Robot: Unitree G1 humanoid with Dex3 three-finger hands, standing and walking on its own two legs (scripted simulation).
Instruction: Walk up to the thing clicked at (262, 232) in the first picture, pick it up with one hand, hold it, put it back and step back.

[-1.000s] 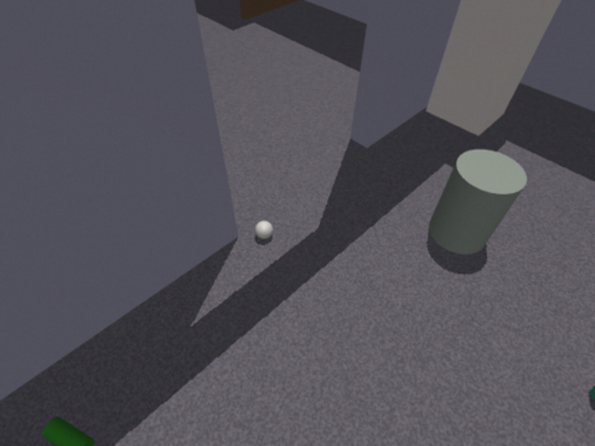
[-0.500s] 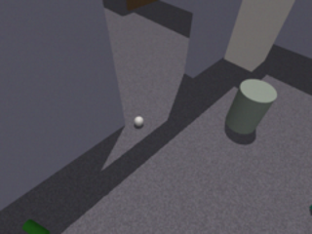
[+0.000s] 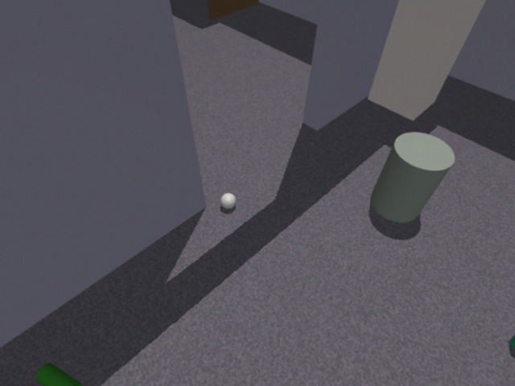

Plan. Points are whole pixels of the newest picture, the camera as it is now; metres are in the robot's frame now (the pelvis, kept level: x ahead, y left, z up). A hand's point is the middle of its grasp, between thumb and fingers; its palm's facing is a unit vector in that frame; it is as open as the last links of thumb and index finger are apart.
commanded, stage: stand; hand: left
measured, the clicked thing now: (228, 200) +1.04 +0.12 -0.74
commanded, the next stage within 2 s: walk up in 0.12 s
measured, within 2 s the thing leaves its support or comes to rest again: neither
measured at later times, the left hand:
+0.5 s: hand out of the picture +0.13 +0.23 -0.15, palm faces -0.06 -0.91 -0.42, open 7.4 cm
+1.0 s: hand (147, 286) +0.34 +0.23 -0.16, palm faces -0.15 -0.93 -0.34, open 7.4 cm
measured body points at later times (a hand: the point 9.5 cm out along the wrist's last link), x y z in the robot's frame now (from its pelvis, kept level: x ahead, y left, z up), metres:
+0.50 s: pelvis +0.07 -0.06 -0.02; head +0.07 -0.08 +0.43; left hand +0.13 +0.28 -0.12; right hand +0.09 -0.40 -0.15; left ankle +0.03 +0.08 -0.70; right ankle +0.09 -0.18 -0.75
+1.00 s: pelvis +0.26 -0.03 -0.01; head +0.28 -0.02 +0.44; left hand +0.35 +0.28 -0.14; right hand +0.32 -0.35 -0.11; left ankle +0.30 +0.07 -0.75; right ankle +0.27 -0.18 -0.69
